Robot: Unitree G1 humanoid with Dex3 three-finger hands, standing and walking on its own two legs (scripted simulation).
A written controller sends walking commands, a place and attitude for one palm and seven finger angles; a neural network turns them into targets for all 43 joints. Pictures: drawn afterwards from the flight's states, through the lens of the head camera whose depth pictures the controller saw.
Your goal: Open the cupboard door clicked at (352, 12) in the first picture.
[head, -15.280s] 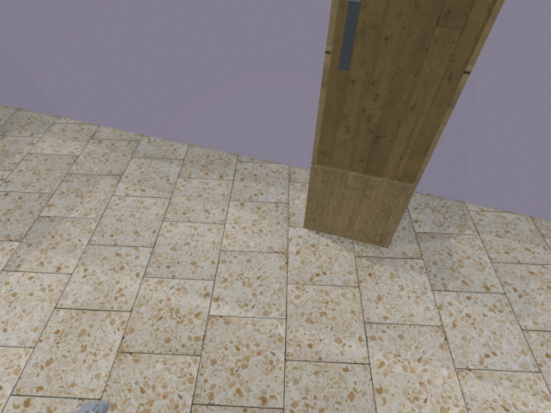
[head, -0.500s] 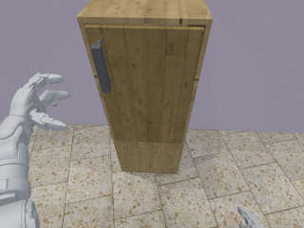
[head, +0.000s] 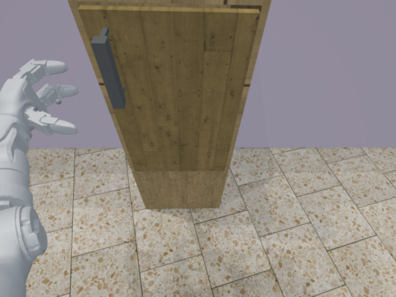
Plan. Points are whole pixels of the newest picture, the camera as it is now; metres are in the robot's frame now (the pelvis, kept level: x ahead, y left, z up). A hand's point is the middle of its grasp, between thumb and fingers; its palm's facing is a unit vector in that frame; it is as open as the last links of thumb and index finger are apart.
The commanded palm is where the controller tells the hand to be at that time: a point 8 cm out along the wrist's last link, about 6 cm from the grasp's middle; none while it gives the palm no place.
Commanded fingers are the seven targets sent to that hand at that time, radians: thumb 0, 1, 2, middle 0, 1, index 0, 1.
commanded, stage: move the hooked fingers beside the handle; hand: left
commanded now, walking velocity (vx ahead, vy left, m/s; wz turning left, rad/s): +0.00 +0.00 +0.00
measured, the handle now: (112, 70) +0.56 +0.18 +0.14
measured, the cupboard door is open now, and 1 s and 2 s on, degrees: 0 0 0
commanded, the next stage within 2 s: slide the fingers in behind the handle in 1.82 s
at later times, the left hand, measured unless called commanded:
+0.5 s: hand (72, 78) +0.51 +0.25 +0.16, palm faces +0.00 -1.00 +0.00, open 14.0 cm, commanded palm +0.49 +0.30 +0.15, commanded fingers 0.00 -0.50 0.30 -0.30 -1.20 -0.30 -1.20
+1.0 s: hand (70, 83) +0.50 +0.26 +0.15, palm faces +0.00 -1.00 +0.01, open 14.0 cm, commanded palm +0.48 +0.30 +0.15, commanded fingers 0.00 -0.50 0.30 -0.30 -1.20 -0.30 -1.20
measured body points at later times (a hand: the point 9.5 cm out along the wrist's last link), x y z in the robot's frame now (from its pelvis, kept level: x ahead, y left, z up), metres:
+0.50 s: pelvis +0.00 +0.01 -0.01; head +0.09 +0.02 +0.43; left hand +0.50 +0.30 +0.16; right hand +0.00 -0.27 -0.11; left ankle +0.00 +0.10 -0.73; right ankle -0.01 -0.12 -0.73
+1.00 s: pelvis +0.01 +0.00 -0.01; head +0.10 +0.02 +0.44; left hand +0.50 +0.31 +0.15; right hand +0.02 -0.27 -0.11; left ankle +0.00 +0.10 -0.73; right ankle -0.01 -0.12 -0.73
